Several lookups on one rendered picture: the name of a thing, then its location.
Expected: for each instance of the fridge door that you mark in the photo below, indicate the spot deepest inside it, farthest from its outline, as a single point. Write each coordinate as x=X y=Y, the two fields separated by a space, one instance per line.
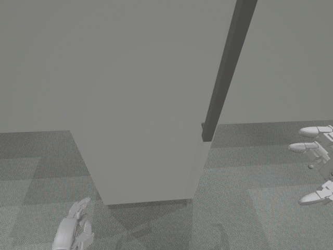
x=133 y=80

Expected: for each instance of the handle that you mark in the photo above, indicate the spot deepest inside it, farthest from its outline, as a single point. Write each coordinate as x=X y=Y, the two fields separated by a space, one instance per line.
x=239 y=26

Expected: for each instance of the right robot hand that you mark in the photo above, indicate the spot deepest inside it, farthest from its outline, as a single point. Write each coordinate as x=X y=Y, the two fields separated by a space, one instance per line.
x=317 y=154

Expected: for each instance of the left robot hand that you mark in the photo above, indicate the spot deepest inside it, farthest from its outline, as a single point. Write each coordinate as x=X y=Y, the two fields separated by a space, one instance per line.
x=70 y=227

